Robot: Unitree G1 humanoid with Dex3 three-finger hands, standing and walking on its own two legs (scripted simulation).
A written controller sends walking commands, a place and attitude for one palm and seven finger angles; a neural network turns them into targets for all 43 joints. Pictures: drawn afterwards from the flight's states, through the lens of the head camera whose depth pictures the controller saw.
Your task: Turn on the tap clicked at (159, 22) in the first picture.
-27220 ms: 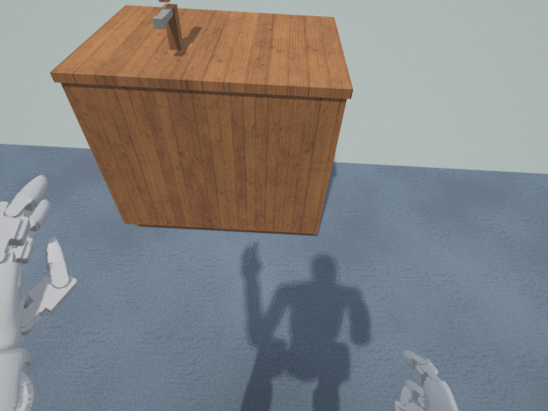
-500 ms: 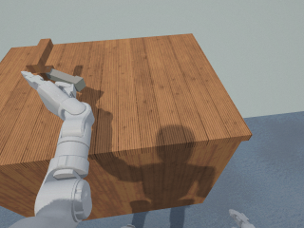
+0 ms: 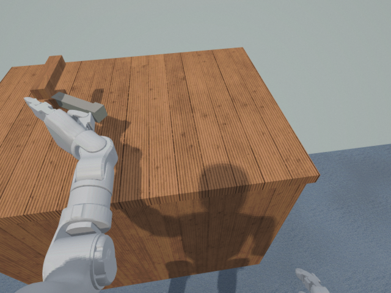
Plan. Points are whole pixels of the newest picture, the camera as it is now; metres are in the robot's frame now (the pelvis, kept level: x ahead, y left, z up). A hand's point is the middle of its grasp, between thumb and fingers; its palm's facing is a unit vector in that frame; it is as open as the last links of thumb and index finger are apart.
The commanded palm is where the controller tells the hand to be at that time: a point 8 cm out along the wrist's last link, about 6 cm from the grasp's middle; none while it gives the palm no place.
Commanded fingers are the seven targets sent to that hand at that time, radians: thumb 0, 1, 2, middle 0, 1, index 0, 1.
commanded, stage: push the lever round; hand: left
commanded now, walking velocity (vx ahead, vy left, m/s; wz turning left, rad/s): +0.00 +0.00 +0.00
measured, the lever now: (97, 112) +0.43 +0.24 +0.16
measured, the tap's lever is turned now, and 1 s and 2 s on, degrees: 56 56 56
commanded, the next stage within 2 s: none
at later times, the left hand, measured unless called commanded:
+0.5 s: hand (89, 117) +0.42 +0.26 +0.16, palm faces +0.84 -0.54 -0.05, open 8.6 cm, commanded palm +0.41 +0.24 +0.15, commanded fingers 0.00 0.90 0.90 -0.15 -0.15 -0.15 -0.15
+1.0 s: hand (88, 117) +0.42 +0.26 +0.16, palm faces +0.84 -0.54 -0.06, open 8.6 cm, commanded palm +0.41 +0.24 +0.15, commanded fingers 0.00 0.90 0.90 -0.15 -0.15 -0.15 -0.15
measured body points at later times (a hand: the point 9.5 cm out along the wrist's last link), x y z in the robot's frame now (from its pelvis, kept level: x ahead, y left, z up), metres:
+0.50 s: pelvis +0.00 +0.00 +0.00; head +0.01 -0.02 +0.45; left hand +0.37 +0.28 +0.16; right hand +0.13 -0.24 -0.12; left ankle +0.09 +0.16 -0.71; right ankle -0.01 -0.05 -0.72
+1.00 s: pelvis +0.00 +0.00 +0.00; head +0.01 -0.02 +0.45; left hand +0.37 +0.28 +0.16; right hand +0.14 -0.25 -0.12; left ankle +0.09 +0.16 -0.71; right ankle -0.01 -0.05 -0.72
